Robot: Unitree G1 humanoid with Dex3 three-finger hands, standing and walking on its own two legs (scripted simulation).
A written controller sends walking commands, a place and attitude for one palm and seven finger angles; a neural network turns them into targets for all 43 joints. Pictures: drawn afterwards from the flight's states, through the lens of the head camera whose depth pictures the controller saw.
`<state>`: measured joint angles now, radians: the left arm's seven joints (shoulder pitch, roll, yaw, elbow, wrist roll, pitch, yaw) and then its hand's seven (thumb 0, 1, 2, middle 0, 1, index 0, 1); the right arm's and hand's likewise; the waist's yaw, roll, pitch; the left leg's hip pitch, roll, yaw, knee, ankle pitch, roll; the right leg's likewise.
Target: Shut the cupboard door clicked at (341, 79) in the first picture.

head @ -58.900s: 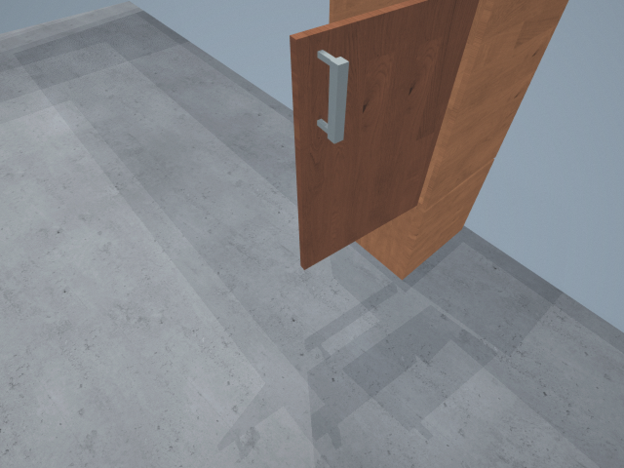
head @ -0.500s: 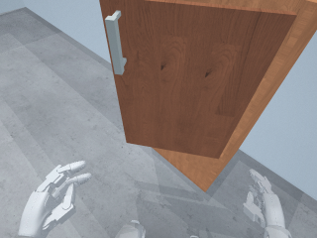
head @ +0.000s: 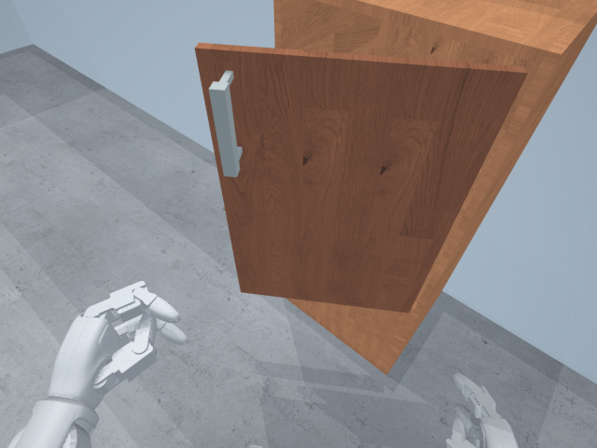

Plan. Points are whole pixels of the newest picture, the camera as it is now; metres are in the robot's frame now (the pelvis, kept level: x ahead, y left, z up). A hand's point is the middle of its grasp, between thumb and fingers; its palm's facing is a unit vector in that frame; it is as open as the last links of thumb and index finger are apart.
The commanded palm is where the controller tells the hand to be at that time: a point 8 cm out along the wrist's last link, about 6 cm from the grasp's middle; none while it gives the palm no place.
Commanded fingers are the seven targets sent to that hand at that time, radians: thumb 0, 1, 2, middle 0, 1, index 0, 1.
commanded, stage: raise the hand and make a fist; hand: left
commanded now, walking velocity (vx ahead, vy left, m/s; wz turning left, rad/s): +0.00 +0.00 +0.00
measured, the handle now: (229, 125) +0.49 +0.14 +0.19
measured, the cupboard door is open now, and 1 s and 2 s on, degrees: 33 33 33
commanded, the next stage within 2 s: bring the fist close to the handle in 0.96 s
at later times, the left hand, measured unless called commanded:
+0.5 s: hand (133, 282) +0.23 +0.19 +0.18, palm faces -0.02 -1.00 -0.09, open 3.1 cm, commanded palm +0.21 +0.23 +0.19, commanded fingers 0.00 0.90 0.90 -1.30 -1.50 -1.30 -1.50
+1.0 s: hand (141, 280) +0.23 +0.17 +0.19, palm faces -0.01 -1.00 -0.09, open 3.1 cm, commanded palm +0.20 +0.22 +0.20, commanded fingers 0.00 0.90 0.90 -1.30 -1.50 -1.30 -1.50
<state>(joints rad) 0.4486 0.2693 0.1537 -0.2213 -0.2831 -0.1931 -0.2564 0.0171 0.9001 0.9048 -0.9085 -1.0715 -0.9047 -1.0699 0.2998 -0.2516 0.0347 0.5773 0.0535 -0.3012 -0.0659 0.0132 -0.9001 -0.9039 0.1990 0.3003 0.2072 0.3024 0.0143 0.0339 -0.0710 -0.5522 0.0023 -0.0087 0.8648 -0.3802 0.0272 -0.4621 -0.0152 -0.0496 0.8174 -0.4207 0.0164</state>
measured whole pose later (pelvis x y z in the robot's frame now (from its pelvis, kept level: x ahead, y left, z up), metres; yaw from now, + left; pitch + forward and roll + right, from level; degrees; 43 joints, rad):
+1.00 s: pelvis +0.00 -0.02 +0.03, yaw +0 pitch -5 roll -1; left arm 0.20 0.31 0.24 -0.27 -0.30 0.16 -0.27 0.02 0.90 0.90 -1.31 -1.50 -1.30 -1.50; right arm 0.23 -0.25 0.08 0.62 0.07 -0.26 -0.08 0.01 -0.90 -0.90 0.20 0.30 0.21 0.30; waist 0.05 0.05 -0.03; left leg -0.22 0.01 -0.01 0.56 -0.25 0.00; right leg -0.15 0.00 -0.05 0.53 -0.30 -0.01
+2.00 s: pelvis +0.03 -0.02 +0.03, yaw -1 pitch -1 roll +0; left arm -0.31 0.25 0.16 0.20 -0.21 0.18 -0.15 0.02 0.90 0.90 -1.30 -1.50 -1.30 -1.50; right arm 0.21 -0.25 0.07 0.63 0.07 -0.13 -0.06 0.01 -0.90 -0.90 0.20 0.30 0.21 0.30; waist 0.00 0.04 -0.03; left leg -0.24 0.01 0.02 0.53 -0.27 0.00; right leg -0.19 -0.01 -0.02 0.54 -0.33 -0.01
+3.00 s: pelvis +0.02 -0.02 +0.03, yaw -1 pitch +1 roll +0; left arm -0.64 0.32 0.18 0.67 -0.20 0.03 -0.24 0.01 0.88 0.94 -1.30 -1.50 -1.30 -1.50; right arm 0.27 -0.27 0.05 0.66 0.07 -0.08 -0.07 0.01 -0.90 -0.90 0.20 0.30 0.21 0.30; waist -0.04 0.03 -0.02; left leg -0.31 0.01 0.02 0.56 -0.26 0.01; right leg -0.26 -0.01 -0.02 0.55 -0.31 0.00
